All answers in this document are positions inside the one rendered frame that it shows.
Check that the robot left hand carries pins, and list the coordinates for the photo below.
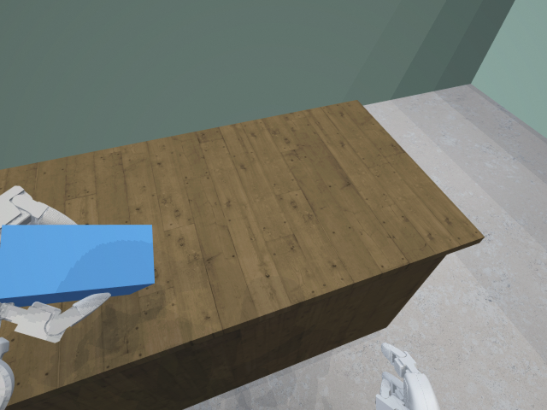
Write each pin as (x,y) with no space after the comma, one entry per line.
(40,320)

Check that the table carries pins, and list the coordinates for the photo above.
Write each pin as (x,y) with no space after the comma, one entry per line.
(274,240)

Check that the robot right hand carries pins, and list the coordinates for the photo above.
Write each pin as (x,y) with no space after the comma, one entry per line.
(414,393)

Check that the sponge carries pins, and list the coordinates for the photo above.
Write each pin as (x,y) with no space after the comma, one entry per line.
(64,263)

